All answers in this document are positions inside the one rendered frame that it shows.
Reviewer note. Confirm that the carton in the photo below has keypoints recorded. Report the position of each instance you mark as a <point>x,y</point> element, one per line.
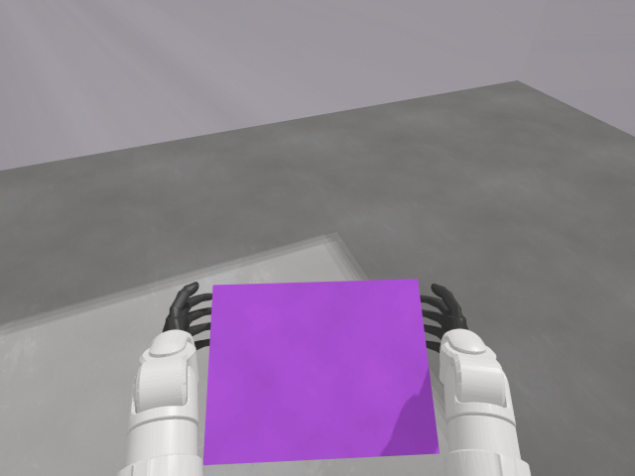
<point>319,370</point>

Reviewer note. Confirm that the left robot hand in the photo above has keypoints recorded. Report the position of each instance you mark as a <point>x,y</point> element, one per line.
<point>180,318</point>

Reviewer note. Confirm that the right robot forearm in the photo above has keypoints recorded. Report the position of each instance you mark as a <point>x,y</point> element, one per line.
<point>482,437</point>

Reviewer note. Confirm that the left robot forearm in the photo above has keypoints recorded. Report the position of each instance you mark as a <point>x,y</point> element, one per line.
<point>163,410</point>

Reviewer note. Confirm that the right robot hand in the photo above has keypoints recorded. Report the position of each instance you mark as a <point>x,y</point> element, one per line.
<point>450,317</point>

